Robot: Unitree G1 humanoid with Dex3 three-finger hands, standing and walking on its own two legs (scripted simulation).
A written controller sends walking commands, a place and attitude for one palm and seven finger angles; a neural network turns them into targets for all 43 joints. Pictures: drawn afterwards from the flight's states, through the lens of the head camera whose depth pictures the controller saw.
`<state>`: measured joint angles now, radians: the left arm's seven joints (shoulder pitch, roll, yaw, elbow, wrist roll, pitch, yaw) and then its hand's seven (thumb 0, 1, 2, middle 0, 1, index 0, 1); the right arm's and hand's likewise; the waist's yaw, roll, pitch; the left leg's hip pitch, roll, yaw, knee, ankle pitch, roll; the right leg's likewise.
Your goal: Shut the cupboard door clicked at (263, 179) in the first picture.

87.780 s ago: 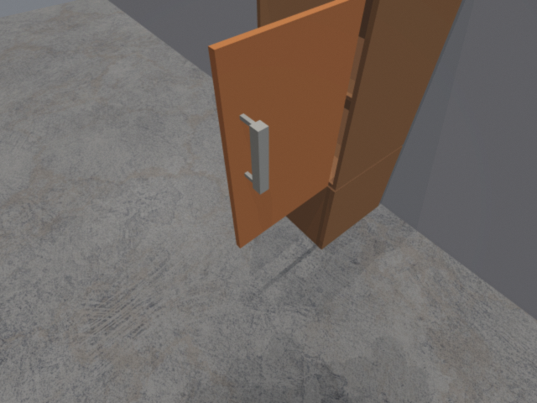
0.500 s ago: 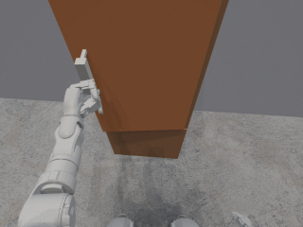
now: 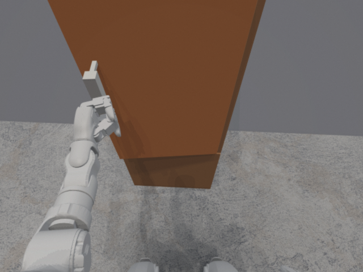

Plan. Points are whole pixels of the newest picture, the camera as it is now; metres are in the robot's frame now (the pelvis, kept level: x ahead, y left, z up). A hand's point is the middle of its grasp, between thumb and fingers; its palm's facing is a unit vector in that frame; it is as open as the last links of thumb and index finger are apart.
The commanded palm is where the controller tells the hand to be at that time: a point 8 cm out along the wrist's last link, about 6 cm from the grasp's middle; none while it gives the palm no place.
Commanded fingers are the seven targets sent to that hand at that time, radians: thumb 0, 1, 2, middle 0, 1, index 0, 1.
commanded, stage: push the door shut along its arc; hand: left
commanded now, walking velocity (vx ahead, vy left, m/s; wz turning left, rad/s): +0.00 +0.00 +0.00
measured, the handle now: (103, 97) +0.52 +0.20 +0.07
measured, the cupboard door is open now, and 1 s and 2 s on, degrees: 7 0 0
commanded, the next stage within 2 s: pull the fist back off the door in 0.74 s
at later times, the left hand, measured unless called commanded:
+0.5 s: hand (117, 105) +0.48 +0.15 +0.08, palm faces -0.07 -1.00 -0.04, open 3.1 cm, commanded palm +0.48 +0.19 +0.08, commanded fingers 0.00 0.90 0.90 -1.30 -1.50 -1.30 -1.50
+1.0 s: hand (120, 102) +0.49 +0.15 +0.08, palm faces +0.10 -1.00 -0.01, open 3.3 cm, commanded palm +0.49 +0.17 +0.08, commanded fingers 0.00 0.90 0.90 -1.30 -1.50 -1.30 -1.50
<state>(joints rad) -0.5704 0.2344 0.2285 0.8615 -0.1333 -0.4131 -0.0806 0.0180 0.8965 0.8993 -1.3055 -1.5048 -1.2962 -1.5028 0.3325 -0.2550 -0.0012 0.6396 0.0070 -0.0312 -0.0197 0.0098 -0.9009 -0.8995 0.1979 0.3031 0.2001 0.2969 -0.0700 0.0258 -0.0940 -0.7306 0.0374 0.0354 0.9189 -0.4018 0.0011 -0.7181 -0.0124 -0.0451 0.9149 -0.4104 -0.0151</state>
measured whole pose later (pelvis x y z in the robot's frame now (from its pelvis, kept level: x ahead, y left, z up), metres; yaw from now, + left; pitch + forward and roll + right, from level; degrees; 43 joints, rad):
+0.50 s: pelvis -0.01 +0.00 -0.02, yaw +1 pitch +17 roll -1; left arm -0.89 0.39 0.25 1.16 -0.13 -0.40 -0.22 0.02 0.90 0.90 -1.32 -1.50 -1.31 -1.50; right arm 0.36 -0.28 0.01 0.67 0.00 -0.04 -0.02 0.01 -0.90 -0.90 0.20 0.30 0.20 0.30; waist -0.12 0.03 -0.10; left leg -0.90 0.03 0.01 1.02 -0.42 0.00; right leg -0.87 -0.02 -0.07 1.00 -0.43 -0.01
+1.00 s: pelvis -0.04 +0.01 -0.03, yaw +2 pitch +19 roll -3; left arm -1.07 0.37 0.22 1.25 -0.08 -0.36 0.03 0.02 0.90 0.90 -1.40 -1.50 -1.39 -1.50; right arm 0.38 -0.28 0.03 0.69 -0.03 -0.12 -0.01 0.01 -0.90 -0.90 0.20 0.30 0.20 0.30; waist -0.16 0.02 -0.11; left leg -1.05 0.02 -0.03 1.09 -0.38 0.01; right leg -0.99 -0.03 -0.10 1.05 -0.39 -0.01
